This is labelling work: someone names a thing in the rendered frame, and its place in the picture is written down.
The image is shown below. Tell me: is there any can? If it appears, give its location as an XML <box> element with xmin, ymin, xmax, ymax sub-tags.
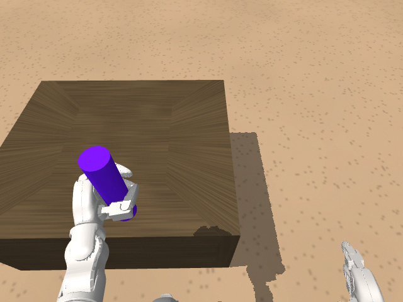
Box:
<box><xmin>78</xmin><ymin>146</ymin><xmax>137</xmax><ymax>221</ymax></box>

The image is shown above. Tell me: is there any left robot hand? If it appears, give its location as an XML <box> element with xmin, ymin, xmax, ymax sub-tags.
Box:
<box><xmin>72</xmin><ymin>163</ymin><xmax>139</xmax><ymax>226</ymax></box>

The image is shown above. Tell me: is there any left robot arm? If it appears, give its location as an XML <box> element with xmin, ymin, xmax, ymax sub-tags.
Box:
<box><xmin>57</xmin><ymin>222</ymin><xmax>109</xmax><ymax>302</ymax></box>

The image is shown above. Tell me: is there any right robot hand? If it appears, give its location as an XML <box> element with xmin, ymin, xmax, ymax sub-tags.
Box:
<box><xmin>338</xmin><ymin>241</ymin><xmax>385</xmax><ymax>302</ymax></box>

